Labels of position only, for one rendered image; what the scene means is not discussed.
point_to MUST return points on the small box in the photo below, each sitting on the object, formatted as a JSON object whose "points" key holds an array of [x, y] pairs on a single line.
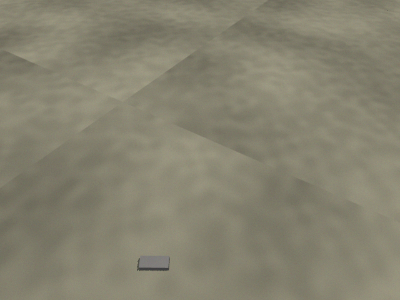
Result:
{"points": [[154, 263]]}

